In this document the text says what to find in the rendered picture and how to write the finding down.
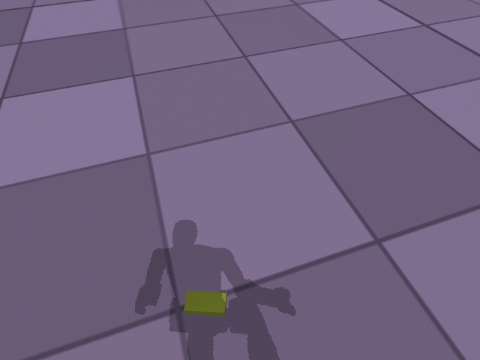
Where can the small box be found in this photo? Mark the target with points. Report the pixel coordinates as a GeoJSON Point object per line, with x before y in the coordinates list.
{"type": "Point", "coordinates": [206, 303]}

